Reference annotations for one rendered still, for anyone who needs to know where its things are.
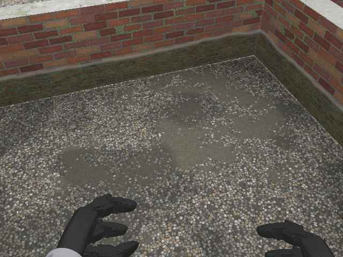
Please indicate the robot left hand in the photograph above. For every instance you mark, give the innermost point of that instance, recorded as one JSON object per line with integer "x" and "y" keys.
{"x": 86, "y": 226}

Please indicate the robot right hand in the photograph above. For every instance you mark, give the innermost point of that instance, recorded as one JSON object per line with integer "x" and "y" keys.
{"x": 310, "y": 245}

